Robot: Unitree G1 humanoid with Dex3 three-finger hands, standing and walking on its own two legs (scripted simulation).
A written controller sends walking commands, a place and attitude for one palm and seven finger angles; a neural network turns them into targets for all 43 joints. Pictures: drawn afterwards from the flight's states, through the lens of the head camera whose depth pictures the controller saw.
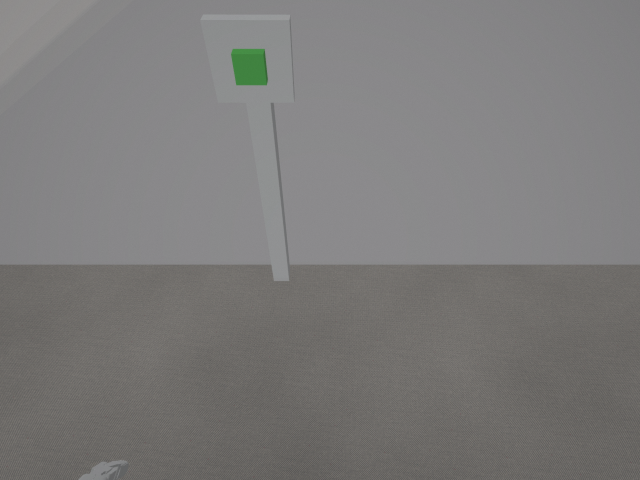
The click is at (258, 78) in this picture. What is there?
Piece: button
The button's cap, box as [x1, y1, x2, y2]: [231, 49, 267, 84]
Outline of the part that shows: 233,49 231,56 236,84 266,84 267,76 264,49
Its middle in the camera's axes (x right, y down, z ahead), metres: -0.15 -0.37 +0.84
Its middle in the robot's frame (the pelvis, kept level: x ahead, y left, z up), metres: +0.89 +0.20 +0.09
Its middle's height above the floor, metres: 0.86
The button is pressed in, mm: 0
